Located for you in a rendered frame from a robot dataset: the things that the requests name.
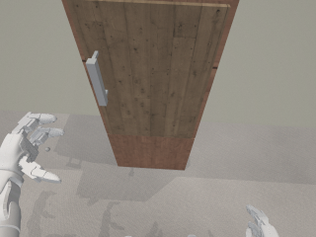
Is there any robot right hand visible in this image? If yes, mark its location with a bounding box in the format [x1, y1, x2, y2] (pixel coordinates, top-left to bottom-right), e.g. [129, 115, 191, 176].
[245, 204, 279, 237]

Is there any robot left hand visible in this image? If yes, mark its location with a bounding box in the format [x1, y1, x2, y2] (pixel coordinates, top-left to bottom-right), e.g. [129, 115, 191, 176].
[0, 112, 65, 184]

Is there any left robot forearm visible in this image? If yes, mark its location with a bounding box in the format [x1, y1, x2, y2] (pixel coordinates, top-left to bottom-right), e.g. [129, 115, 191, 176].
[0, 169, 24, 237]

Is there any cupboard door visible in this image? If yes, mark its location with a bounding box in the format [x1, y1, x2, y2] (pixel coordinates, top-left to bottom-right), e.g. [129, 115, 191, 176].
[66, 0, 231, 139]

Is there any handle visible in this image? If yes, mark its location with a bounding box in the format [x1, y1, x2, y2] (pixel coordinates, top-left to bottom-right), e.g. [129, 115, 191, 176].
[85, 50, 109, 107]

